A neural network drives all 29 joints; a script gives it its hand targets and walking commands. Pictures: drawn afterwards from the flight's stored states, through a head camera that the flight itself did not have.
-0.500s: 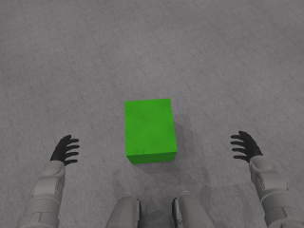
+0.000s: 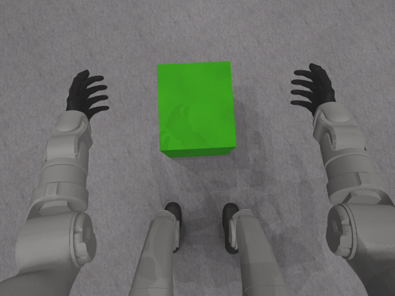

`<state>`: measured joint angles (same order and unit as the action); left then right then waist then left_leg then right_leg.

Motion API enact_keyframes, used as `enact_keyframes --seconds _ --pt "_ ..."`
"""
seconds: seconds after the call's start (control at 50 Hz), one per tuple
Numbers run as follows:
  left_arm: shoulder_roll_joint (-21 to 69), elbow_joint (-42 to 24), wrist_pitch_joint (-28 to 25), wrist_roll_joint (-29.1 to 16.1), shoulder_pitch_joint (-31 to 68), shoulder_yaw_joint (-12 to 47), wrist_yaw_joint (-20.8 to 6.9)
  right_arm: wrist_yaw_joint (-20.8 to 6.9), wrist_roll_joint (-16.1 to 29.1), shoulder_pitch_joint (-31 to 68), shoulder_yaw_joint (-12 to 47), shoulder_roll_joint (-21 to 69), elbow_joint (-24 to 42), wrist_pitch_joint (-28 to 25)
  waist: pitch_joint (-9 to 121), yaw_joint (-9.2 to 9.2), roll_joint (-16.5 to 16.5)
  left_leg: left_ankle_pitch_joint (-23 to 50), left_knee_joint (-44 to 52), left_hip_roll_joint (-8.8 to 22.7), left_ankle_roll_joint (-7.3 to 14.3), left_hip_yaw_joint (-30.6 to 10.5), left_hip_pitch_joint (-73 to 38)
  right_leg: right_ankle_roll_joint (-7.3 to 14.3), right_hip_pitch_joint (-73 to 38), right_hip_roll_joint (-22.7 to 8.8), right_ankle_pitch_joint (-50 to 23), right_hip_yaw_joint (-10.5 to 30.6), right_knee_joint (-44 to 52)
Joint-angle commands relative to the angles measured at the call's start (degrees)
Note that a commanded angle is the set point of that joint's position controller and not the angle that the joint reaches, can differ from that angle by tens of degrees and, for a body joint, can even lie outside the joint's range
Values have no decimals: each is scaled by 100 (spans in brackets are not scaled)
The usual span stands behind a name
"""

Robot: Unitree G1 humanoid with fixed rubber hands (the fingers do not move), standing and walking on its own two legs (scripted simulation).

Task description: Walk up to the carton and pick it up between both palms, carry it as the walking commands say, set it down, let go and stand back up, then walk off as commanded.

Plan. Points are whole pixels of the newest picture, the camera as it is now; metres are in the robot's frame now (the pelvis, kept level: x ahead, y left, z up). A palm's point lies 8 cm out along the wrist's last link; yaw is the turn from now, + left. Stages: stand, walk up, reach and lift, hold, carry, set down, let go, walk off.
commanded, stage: reach and lift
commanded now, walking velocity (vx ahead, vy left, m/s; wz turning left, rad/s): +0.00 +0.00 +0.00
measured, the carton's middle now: (195, 115) +0.56 +0.02 -0.54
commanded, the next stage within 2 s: none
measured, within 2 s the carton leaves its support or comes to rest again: neither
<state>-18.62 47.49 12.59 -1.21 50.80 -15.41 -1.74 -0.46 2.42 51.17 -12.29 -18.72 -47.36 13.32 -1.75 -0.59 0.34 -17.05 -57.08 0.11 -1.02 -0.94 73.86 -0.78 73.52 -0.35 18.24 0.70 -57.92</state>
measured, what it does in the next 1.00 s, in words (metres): lowers itself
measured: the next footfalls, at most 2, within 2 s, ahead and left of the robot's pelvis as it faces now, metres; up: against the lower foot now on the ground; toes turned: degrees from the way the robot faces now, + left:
none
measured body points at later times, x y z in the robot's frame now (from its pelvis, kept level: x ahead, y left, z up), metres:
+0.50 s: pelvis +0.00 +0.01 -0.03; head +0.33 +0.01 +0.28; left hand +0.53 +0.23 -0.15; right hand +0.55 -0.20 -0.15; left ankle +0.07 +0.13 -0.65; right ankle +0.06 -0.12 -0.65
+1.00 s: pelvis -0.02 +0.00 -0.17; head +0.33 +0.00 +0.11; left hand +0.53 +0.23 -0.30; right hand +0.55 -0.20 -0.30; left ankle +0.07 +0.13 -0.65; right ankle +0.06 -0.12 -0.65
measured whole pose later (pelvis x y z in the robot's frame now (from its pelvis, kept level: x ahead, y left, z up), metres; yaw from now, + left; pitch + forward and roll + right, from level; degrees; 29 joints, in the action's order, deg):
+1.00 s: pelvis -0.02 +0.00 -0.17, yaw -1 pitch +50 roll -1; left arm -19.8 51.2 10.2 -5.9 72.8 -15.3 3.4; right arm 2.0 5.0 75.3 -12.6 -22.6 -54.2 10.2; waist -0.6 -2.1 -0.1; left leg -27.2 -95.0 -0.3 -1.3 -1.6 118.1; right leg -1.1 117.2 0.1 28.5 0.7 -95.4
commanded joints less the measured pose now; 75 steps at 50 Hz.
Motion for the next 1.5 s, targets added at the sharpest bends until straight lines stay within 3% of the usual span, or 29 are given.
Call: enact_keyframes --seconds 0.0,0.24,0.4,0.48,0.56,0.64,0.92,1.18,1.48 --pt "-883 -459 -197 -44 1483 -201 44 18 5 1520 -198 -776 432 -195 5198 -101 62 1562 229 -307 -92 243 -2331 -143 -2392 245 -1463 -112 351" --pt "-635 -163 -403 -11 2816 -404 136 -100 -215 3000 -522 -879 -63 -481 6156 -116 -15 2457 -134 -348 -129 192 -2243 -89 -1409 355 -2097 -186 49" --pt "-431 -604 -484 227 2590 -649 145 -169 -444 2851 -778 -818 148 -620 6890 -114 -41 3480 -312 -353 -119 140 -2610 -92 -1009 441 -2764 -243 -44" --pt "-404 -709 -479 260 2708 -697 131 -192 -458 3083 -759 -766 300 -601 6519 -197 97 2985 -378 -378 -95 183 -2058 -112 -795 428 -2399 -246 -158" --pt "-325 -357 -431 292 2907 -677 134 -202 -523 3274 -742 -664 -81 -525 5828 -176 197 1964 -683 -395 -109 227 -1143 -100 -249 412 -1582 -282 -524" --pt "-364 -114 -383 282 3142 -669 192 -161 -546 3446 -788 -750 -317 -487 5763 -119 137 1430 -1265 -404 -162 246 -701 -72 339 443 -1051 -332 -1067" --pt "-938 -362 -365 -468 3653 -54 524 258 261 3923 -90 -1178 18 -431 7245 -170 141 1443 -3267 -405 -183 416 458 -87 598 394 -1349 -330 -3087" --pt "-1073 455 -466 -628 4211 121 615 393 493 4463 189 -1245 -638 -506 6069 -187 131 459 -4351 -213 -163 402 1680 -76 1667 278 -351 -353 -4231" --pt "-1316 923 -782 -1008 4814 519 688 522 925 5095 630 -1412 -1119 -802 5676 -198 107 652 -5537 -107 -110 311 1665 -82 1978 152 -395 -292 -5451"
